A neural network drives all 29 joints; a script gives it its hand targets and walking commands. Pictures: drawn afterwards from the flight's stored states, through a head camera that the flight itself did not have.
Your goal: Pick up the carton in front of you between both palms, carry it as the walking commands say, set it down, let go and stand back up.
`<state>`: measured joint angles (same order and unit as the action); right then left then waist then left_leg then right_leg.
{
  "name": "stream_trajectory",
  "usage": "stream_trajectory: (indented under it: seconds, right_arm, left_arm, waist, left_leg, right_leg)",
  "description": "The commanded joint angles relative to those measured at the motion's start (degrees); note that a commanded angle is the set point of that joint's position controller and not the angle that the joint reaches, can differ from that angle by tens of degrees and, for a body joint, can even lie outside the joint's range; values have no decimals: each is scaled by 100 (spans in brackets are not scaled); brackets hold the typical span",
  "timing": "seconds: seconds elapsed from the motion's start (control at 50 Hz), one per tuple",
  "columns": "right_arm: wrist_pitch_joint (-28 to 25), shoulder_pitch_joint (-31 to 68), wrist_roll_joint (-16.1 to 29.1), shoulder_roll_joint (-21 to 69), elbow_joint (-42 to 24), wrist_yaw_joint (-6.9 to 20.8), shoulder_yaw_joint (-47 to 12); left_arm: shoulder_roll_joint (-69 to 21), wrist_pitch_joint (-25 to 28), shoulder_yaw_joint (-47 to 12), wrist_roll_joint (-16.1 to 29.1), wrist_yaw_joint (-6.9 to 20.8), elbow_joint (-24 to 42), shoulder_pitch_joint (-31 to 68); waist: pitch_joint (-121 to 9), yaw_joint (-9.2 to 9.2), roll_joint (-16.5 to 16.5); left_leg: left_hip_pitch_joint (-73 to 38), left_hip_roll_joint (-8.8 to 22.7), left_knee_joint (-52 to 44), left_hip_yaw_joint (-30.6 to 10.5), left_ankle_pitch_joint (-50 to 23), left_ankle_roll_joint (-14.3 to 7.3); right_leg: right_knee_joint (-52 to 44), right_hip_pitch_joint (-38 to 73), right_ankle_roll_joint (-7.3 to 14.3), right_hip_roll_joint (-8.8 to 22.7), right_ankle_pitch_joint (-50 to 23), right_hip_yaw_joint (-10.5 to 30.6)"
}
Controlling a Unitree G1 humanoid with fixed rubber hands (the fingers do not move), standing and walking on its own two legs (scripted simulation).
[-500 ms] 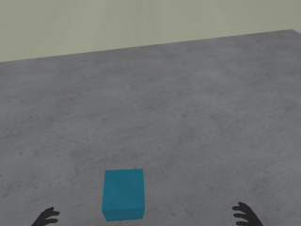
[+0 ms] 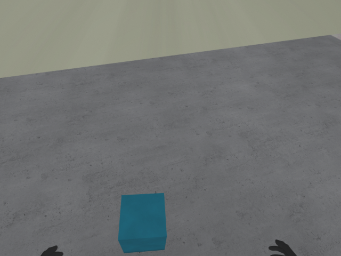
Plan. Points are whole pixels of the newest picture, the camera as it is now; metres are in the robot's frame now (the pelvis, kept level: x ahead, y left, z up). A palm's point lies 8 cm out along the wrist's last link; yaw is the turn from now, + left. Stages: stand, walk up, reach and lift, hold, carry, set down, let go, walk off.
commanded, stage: stand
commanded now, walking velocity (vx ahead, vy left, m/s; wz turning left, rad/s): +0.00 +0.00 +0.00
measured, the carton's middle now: (143, 223) +0.41 +0.10 -0.65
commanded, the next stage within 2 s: none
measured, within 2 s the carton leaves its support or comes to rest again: neither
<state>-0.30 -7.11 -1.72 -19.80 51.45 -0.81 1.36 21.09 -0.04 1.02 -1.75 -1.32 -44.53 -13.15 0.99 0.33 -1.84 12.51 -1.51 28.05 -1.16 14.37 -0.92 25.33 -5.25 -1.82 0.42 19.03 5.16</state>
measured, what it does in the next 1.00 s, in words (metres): stands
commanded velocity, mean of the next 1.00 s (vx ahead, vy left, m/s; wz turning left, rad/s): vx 0.00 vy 0.00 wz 0.00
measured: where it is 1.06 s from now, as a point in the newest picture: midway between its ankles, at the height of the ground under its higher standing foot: outside the picture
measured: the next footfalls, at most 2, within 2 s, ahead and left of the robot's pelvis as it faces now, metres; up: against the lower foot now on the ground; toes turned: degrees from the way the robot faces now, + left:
none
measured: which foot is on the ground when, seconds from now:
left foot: down 0.00-1.00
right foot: down 0.00-1.00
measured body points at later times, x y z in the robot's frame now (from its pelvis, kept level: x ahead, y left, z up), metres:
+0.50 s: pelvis -0.01 -0.01 +0.01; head -0.01 +0.00 +0.45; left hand +0.08 +0.30 -0.11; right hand +0.10 -0.32 -0.10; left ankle +0.01 +0.11 -0.74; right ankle -0.06 -0.15 -0.74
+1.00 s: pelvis -0.02 -0.01 +0.01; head -0.01 +0.00 +0.46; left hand +0.07 +0.31 -0.11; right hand +0.09 -0.32 -0.11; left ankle +0.01 +0.11 -0.74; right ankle -0.06 -0.15 -0.74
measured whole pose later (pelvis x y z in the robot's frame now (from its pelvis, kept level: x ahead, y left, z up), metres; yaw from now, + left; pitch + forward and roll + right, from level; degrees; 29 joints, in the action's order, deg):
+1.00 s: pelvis -0.02 -0.01 +0.01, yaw +2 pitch -3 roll +0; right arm -0.4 -5.2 -0.7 -22.1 61.3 -0.4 0.2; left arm 22.6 0.3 0.3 -1.0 -0.8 -55.8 -9.6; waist 2.5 0.4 -0.9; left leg 10.1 -1.3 22.6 -3.5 9.9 -0.1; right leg 19.7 -2.0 -1.3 0.5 15.1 2.5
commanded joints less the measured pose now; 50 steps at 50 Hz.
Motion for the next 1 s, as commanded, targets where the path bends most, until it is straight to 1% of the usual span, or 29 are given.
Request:
stream_trajectory:
  seconds: [0.0,0.22,0.46,0.98]
  right_arm:
    - [-66,266,19,-973,-150,-12,193]
    - [-58,309,52,-1068,223,1,156]
    - [-58,352,80,-1144,523,6,108]
    - [-60,393,109,-1259,773,15,45]
  left_arm:
    - [864,76,188,12,-19,160,104]
    - [937,78,152,32,-7,-226,212]
    - [1008,84,128,50,5,-566,327]
    - [1089,88,112,76,31,-919,454]
  waist:
    - [-164,5,188]
    - [-80,8,168]
    - [-54,10,164]
    - [-48,15,185]
  left_leg:
    - [-541,594,-446,-556,-1315,-58]
    - [-596,628,-621,-637,-1212,-53]
    - [-650,648,-735,-693,-1288,-58]
    - [-574,664,-816,-798,-1328,-75]
  right_leg:
    - [-448,-456,197,396,-1206,178]
    - [-648,-360,213,450,-1121,182]
    - [-808,-240,225,498,-1151,141]
    - [-922,-106,252,550,-1102,53]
